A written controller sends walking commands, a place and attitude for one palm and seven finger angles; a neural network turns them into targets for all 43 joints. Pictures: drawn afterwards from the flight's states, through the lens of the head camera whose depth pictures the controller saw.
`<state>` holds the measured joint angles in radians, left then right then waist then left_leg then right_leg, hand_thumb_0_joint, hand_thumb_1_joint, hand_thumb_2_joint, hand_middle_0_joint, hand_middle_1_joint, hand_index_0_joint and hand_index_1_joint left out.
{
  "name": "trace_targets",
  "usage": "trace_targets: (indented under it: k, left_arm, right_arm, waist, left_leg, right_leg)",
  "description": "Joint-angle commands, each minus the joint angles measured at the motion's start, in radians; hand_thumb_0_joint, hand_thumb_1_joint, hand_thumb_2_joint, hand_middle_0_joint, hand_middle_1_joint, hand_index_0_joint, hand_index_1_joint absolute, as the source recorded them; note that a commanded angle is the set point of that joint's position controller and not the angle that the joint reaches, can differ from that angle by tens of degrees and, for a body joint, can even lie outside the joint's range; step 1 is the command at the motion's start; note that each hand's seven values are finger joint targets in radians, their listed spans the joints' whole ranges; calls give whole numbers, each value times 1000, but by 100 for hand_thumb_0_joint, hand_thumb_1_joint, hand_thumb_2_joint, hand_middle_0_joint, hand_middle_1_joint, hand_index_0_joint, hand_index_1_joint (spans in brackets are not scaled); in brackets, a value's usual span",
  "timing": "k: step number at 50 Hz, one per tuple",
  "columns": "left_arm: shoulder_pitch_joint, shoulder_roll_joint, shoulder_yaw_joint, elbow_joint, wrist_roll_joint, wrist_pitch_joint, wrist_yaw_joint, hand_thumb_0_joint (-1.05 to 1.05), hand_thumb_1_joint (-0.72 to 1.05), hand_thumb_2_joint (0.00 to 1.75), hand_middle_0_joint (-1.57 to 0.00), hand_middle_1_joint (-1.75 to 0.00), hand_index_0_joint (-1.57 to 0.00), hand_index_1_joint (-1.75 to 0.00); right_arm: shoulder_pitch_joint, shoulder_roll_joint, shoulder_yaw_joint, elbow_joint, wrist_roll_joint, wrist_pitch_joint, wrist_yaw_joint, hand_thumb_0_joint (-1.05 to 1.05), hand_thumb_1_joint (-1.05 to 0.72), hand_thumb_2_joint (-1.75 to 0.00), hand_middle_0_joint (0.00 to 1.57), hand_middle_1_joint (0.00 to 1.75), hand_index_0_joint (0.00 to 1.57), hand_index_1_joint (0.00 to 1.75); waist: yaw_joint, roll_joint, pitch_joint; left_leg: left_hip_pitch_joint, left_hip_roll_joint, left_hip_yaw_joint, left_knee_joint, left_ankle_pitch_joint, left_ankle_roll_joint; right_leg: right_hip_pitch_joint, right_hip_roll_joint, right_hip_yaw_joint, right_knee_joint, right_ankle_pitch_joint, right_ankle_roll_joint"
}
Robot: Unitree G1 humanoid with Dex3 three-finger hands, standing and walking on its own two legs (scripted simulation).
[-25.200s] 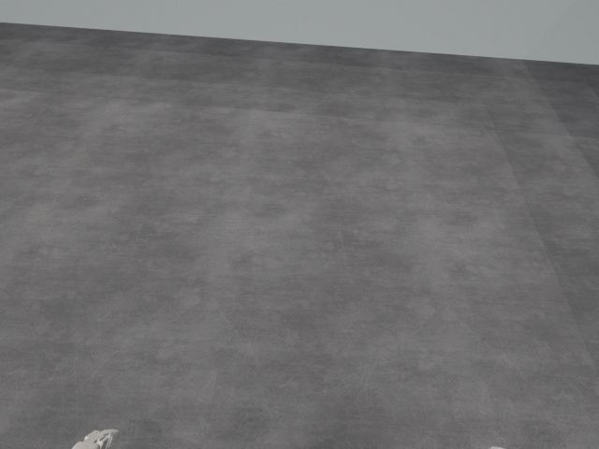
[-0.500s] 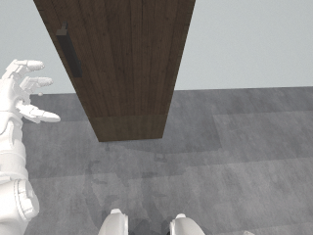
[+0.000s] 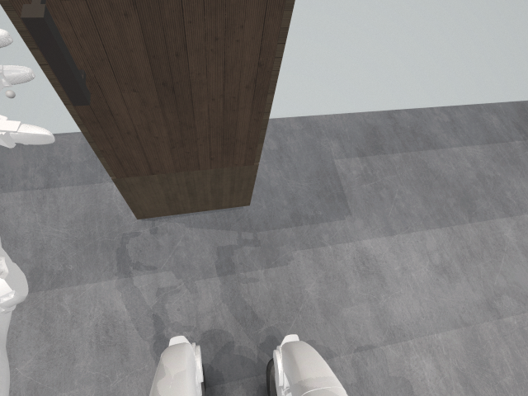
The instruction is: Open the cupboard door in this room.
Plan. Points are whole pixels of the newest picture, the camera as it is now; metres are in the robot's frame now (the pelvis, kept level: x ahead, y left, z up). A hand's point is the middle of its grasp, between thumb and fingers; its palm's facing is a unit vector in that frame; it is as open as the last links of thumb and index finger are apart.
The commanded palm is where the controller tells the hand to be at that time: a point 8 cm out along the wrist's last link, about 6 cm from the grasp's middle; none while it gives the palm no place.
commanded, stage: move the hooked fingers beside the handle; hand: left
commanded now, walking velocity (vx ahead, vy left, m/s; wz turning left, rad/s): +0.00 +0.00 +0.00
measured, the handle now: (62, 51) +0.60 +0.25 +0.08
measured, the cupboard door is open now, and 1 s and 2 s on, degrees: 0 0 0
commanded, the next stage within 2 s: slide the fingers in behind the handle in 0.94 s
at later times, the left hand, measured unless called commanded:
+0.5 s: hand (7, 81) +0.54 +0.30 +0.08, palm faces +0.10 -1.00 +0.00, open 14.0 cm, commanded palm +0.53 +0.33 +0.08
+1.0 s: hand (19, 80) +0.54 +0.29 +0.09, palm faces +0.10 -0.99 -0.02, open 14.0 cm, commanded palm +0.53 +0.32 +0.08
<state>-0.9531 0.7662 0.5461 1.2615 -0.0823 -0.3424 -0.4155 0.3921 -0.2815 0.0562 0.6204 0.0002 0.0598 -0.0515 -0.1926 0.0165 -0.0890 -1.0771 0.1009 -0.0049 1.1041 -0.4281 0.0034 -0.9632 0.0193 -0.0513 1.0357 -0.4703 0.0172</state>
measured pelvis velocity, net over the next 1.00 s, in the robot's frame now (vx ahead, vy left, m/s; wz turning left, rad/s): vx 0.01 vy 0.01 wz -0.01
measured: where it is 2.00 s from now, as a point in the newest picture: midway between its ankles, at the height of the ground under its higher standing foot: outside the picture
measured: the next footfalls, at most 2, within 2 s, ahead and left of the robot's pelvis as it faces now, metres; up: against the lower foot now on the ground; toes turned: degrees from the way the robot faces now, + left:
none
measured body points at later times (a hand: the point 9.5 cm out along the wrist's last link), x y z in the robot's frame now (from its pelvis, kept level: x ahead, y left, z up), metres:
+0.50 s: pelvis +0.01 +0.01 -0.01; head +0.18 +0.06 +0.40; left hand +0.53 +0.36 +0.08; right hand -0.02 -0.25 -0.10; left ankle +0.04 +0.12 -0.66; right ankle +0.01 -0.14 -0.66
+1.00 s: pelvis +0.01 +0.01 +0.00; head +0.17 +0.05 +0.41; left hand +0.53 +0.34 +0.09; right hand +0.01 -0.26 -0.10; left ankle +0.04 +0.12 -0.66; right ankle +0.01 -0.14 -0.66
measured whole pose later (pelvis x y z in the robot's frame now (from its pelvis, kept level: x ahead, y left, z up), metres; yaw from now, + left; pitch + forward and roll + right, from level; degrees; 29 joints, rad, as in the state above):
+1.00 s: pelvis +0.01 +0.01 +0.00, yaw -1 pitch +25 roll -6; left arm -1.02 0.79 0.54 1.26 -0.05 -0.33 -0.37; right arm 0.38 -0.27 0.07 0.59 -0.02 0.09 -0.02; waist -0.22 0.02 -0.09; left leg -1.12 0.10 -0.02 1.13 -0.45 0.01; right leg -0.99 0.03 -0.06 1.04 -0.48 0.03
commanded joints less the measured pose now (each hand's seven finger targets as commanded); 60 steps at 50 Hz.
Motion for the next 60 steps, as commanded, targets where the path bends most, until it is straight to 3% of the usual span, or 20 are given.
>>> trace_targets:
  k: [1, 4, 6, 7, 11, 18, 21, 22, 23, 26, 30, 34, 35, 39, 43, 46, 48, 52, 57, 60]
  left_arm:
    - [-453, 318, 2, -186, -11, -53, -11, 0, -50, 30, -30, -120, -30, -120]
    - [-500, 371, 19, -158, -2, -30, -11, 0, -50, 30, -30, -120, -30, -120]
    - [-531, 403, 21, -150, 15, -23, -8, 0, -50, 30, -30, -120, -30, -120]
    - [-550, 405, 11, -158, 25, -22, -6, 0, -50, 30, -30, -120, -30, -120]
    - [-482, 393, 24, -151, 21, -10, -11, 0, -50, 30, -30, -120, -30, -120]
    - [-518, 452, 64, -231, 25, -14, -9, 0, -50, 30, -30, -120, -30, -120]
    - [-521, 400, 44, -272, 18, -28, -7, 0, -50, 30, -30, -120, -30, -120]
    - [-498, 406, 54, -252, 15, -23, -8, 0, -50, 30, -30, -120, -30, -120]
    - [-507, 383, 35, -238, 10, -17, -10, 0, -50, 30, -30, -120, -30, -120]
    - [-495, 374, 23, -213, 14, -3, -13, 0, -50, 30, -30, -120, -30, -120]
    - [-475, 312, 1, -279, 4, -12, -4, 0, -50, 30, -30, -120, -30, -120]
    - [-459, 243, -29, -271, -8, -10, 7, 0, -50, 30, -30, -120, -30, -120]
    - [-438, 271, -1, -257, -9, -11, 14, 0, -50, 30, -30, -120, -30, -120]
    - [-458, 261, -26, -224, 11, -13, 43, 0, -50, 30, -30, -120, -30, -120]
    - [-490, 350, 31, -241, 25, -52, 61, 0, -50, 30, -30, -120, -30, -120]
    - [-478, 349, 29, -246, 23, -65, 48, 0, -50, 30, -30, -120, -30, -120]
    - [-455, 325, 8, -200, 15, -47, 33, 0, -50, 30, -30, -120, -30, -120]
    - [-468, 342, 13, -194, 4, -32, 14, 0, -50, 30, -30, -120, -30, -120]
    - [-508, 292, -26, -205, -4, -37, 11, 0, -50, 30, -30, -120, -30, -120]
    - [-492, 322, 7, -213, -9, -36, 18, 0, -50, 30, -30, -120, -30, -120]
  right_arm:
    - [178, -202, -69, -38, -3, -7, -14, 0, -90, -90, 20, 30, 20, 30]
    - [188, -210, -61, -39, -3, -4, -18, 0, -90, -90, 20, 30, 20, 30]
    - [197, -213, -54, -40, -6, 0, -20, 0, -90, -90, 20, 30, 20, 30]
    - [200, -212, -52, -40, -9, 1, -19, 0, -90, -90, 20, 30, 20, 30]
    - [212, -213, -53, -54, -13, 12, -8, 0, -90, -90, 20, 30, 20, 30]
    - [222, -213, -55, -52, -16, 24, 0, 0, -90, -90, 20, 30, 20, 30]
    - [227, -210, -64, -41, -19, 25, 6, 0, -90, -90, 20, 30, 20, 30]
    - [227, -211, -63, -39, -19, 26, 7, 0, -90, -90, 20, 30, 20, 30]
    - [228, -212, -63, -33, -18, 28, 8, 0, -90, -90, 20, 30, 20, 30]
    - [225, -211, -60, -34, -16, 29, 5, 0, -90, -90, 20, 30, 20, 30]
    - [233, -204, -69, -35, -24, 32, 12, 0, -90, -90, 20, 30, 20, 30]
    - [222, -199, -74, -36, -23, 36, 22, 0, -90, -90, 20, 30, 20, 30]
    - [225, -201, -72, -40, -23, 37, 20, 0, -90, -90, 20, 30, 20, 30]
    - [211, -199, -68, -47, -19, 38, 17, 0, -90, -90, 20, 30, 20, 30]
    - [205, -202, -65, -49, -22, 31, 13, 0, -90, -90, 20, 30, 20, 30]
    - [200, -200, -64, -49, -21, 30, 14, 0, -90, -90, 20, 30, 20, 30]
    - [195, -199, -61, -51, -14, 32, 12, 0, -90, -90, 20, 30, 20, 30]
    - [196, -202, -59, -51, -9, 32, 3, 0, -90, -90, 20, 30, 20, 30]
    - [201, -198, -61, -34, -11, 25, 1, 0, -90, -90, 20, 30, 20, 30]
    - [206, -199, -60, -36, -12, 20, 1, 0, -90, -90, 20, 30, 20, 30]
  waist:
    - [-9, 215, -483]
    - [-28, 189, -484]
    - [-33, 217, -490]
    - [-33, 248, -503]
    - [-21, 240, -540]
    - [-15, 277, -558]
    - [-16, 325, -593]
    - [-12, 310, -580]
    - [-30, 276, -554]
    - [-27, 297, -530]
    - [-16, 331, -564]
    - [-21, 285, -523]
    - [-9, 273, -522]
    - [-28, 224, -453]
    - [-15, 253, -508]
    - [-8, 276, -549]
    - [-18, 235, -504]
    - [-23, 211, -510]
    - [-39, 233, -503]
    - [-23, 231, -536]
  left_leg:
    - [498, -39, -54, -88, 339, 28]
    - [445, -37, -52, -72, 319, 36]
    - [454, -34, -59, -64, 337, 35]
    - [467, -33, -63, -59, 350, 32]
    - [498, -28, -69, -56, 396, 28]
    - [510, -26, -71, -53, 411, 26]
    - [608, -21, -89, -58, 468, 16]
    - [597, -21, -88, -57, 457, 16]
    - [584, -20, -91, -63, 435, 19]
    - [580, -22, -89, -66, 443, 19]
    - [665, -19, -103, -71, 532, 10]
    - [644, -22, -100, -83, 488, 10]
    - [635, -25, -97, -84, 498, 12]
    - [562, -29, -84, -94, 405, 18]
    - [552, -33, -79, -79, 409, 18]
    - [575, -33, -76, -67, 446, 16]
    - [527, -34, -66, -67, 413, 22]
    - [487, -36, -59, -60, 381, 30]
    - [496, -33, -65, -53, 364, 29]
    - [483, -37, -58, -45, 372, 33]
  right_leg:
    - [35, 41, 10, -125, 248, -27]
    - [40, 42, 13, -122, 243, -22]
    - [15, 42, 8, -112, 244, -24]
    - [6, 41, 7, -107, 247, -25]
    - [-1, 46, -6, -99, 266, -27]
    - [8, 52, -8, -95, 276, -27]
    - [-32, 55, -18, -98, 281, -33]
    - [-30, 57, -18, -101, 274, -34]
    - [-34, 58, -21, -107, 264, -31]
    - [-46, 55, -22, -107, 269, -33]
    - [-53, 58, -30, -110, 292, -40]
    - [-46, 59, -34, -122, 276, -36]
    - [-30, 59, -31, -121, 285, -40]
    - [-25, 54, -25, -129, 255, -33]
    - [7, 52, -15, -112, 266, -36]
    - [17, 52, -12, -103, 295, -36]
    - [30, 54, -8, -113, 295, -30]
    - [43, 52, -2, -114, 294, -25]
    - [5, 52, -2, -113, 272, -26]
    - [36, 53, 5, -106, 288, -29]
